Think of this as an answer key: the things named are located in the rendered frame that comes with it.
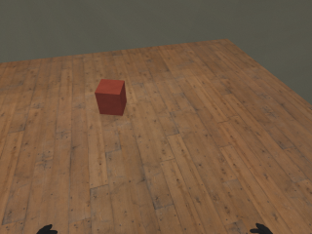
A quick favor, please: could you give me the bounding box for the robot right hand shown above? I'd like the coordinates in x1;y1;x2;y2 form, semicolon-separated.
250;223;273;234

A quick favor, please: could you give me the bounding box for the robot left hand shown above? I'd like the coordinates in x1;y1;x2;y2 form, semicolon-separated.
36;224;58;234

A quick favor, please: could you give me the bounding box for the carton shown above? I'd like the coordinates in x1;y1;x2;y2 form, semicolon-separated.
95;79;127;116

